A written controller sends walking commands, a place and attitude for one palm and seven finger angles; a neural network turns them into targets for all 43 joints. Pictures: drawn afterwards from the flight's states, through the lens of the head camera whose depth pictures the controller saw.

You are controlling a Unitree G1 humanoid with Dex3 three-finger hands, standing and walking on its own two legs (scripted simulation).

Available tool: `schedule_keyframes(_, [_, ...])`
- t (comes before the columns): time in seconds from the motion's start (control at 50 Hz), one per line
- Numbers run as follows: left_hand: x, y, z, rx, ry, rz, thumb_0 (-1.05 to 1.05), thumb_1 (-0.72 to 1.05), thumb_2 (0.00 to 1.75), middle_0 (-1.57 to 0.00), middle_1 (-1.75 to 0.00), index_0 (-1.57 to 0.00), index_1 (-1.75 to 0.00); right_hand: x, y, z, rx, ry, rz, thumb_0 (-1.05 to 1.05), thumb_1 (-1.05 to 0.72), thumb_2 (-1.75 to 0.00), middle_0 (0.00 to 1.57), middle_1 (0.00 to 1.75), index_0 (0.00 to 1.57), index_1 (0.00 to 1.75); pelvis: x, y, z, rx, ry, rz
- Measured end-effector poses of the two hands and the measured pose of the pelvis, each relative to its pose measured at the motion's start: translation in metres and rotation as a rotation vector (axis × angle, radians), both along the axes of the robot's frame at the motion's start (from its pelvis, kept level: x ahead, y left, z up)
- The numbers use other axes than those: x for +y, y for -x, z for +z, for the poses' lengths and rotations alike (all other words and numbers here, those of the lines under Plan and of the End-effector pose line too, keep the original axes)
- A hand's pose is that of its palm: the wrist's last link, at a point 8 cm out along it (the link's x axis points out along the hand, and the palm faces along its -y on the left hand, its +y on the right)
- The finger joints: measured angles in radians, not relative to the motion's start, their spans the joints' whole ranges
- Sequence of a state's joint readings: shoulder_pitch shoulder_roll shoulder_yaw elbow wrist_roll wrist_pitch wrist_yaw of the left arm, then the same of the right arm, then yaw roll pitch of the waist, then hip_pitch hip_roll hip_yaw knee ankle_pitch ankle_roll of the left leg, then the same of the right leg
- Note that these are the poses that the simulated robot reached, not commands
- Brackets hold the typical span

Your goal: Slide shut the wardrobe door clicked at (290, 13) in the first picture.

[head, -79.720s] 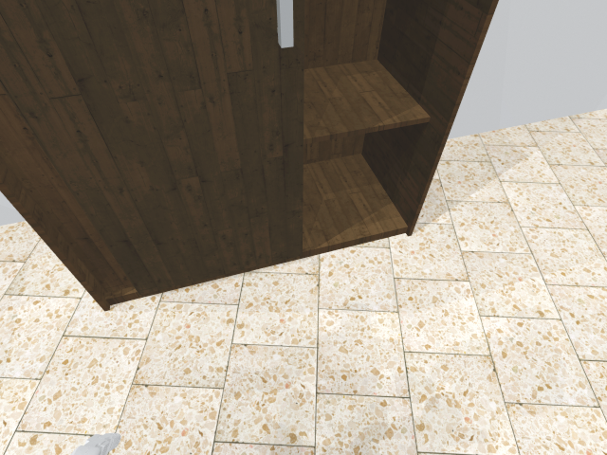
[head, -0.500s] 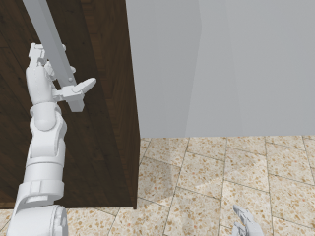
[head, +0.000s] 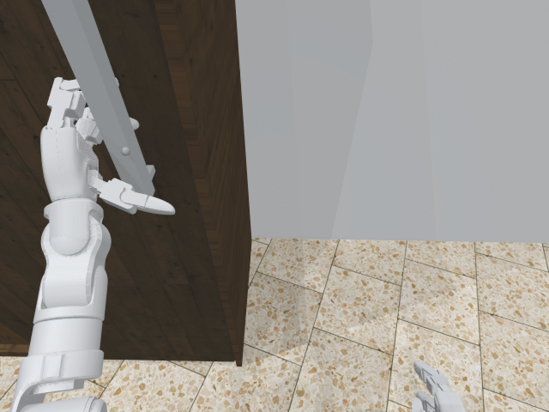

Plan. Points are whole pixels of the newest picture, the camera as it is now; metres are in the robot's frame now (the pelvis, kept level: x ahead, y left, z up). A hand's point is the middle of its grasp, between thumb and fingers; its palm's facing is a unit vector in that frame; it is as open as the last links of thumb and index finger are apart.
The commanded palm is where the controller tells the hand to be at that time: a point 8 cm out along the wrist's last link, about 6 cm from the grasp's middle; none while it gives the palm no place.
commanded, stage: slip the hand off the handle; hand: left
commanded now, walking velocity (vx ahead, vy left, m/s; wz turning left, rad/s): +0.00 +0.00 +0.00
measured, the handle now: (114, 98) +0.38 +0.23 +0.28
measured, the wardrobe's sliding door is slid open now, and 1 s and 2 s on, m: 0.00 0.00 0.00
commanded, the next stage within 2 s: draw the hand back to the body in 1.18 s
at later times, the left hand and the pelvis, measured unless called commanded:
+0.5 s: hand (85, 153) +0.34 +0.27 +0.22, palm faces +0.37 -0.92 -0.12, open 14.7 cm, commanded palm +0.30 +0.34 +0.22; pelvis +0.00 -0.01 +0.00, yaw +0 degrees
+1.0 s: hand (23, 201) +0.27 +0.31 +0.22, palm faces +0.41 -0.91 -0.10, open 14.7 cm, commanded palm +0.21 +0.34 +0.22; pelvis +0.01 +0.00 +0.00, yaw +0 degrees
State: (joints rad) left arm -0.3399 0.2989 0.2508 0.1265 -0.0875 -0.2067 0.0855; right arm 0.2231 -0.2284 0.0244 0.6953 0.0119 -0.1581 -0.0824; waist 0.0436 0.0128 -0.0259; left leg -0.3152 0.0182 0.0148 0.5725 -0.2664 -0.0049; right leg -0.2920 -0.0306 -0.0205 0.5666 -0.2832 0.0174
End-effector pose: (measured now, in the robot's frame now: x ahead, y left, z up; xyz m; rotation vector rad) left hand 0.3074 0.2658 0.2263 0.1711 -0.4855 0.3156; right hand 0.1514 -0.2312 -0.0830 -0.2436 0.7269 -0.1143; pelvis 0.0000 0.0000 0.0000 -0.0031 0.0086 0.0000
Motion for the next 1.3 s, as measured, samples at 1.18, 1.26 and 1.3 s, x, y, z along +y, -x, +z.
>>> schedule_keyframes(1.18, [0.080, 0.118, -0.013, 0.040, -0.008, 0.088, -0.02, -0.56, 0.20, -0.25, -1.15, -0.26, -1.15, 0.043, -0.064, 0.025, -0.175, -0.005, 0.139, 0.01, -0.90, -0.90, 0.20, 0.30, 0.20, 0.30, 0.008, -0.011, -0.004, -0.020, 0.013, 0.018])
schedule_keyframes(1.26, [0.074, 0.130, -0.012, 0.038, -0.021, 0.081, -0.02, -0.56, 0.20, -0.25, -1.15, -0.26, -1.15, 0.048, -0.066, 0.026, -0.182, -0.002, 0.160, 0.01, -0.90, -0.90, 0.21, 0.30, 0.20, 0.30, 0.009, -0.010, -0.004, -0.030, 0.014, 0.026])
schedule_keyframes(1.3, [0.073, 0.133, -0.011, 0.034, -0.017, 0.079, -0.02, -0.56, 0.20, -0.25, -1.15, -0.26, -1.15, 0.048, -0.065, 0.025, -0.179, 0.000, 0.164, 0.01, -0.90, -0.90, 0.21, 0.30, 0.20, 0.30, 0.008, -0.009, -0.004, -0.034, 0.014, 0.030])
